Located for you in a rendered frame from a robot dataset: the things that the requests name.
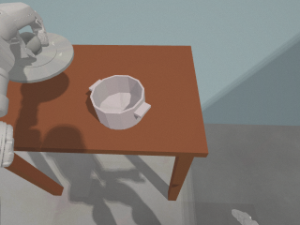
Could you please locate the robot left hand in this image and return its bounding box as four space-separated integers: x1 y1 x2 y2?
0 2 49 60

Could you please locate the lid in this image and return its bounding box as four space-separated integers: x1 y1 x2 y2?
8 32 74 83

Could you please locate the left robot upper arm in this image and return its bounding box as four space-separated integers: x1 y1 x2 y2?
0 121 14 225

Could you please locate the knob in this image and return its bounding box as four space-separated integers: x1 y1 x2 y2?
19 32 41 53

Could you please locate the robot right hand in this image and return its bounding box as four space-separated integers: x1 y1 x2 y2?
232 209 259 225

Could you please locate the robot left forearm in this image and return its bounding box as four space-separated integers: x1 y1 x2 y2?
0 9 18 117

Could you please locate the pot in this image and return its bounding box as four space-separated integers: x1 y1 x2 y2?
89 75 151 130

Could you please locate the table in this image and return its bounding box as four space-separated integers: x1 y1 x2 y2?
0 44 209 201

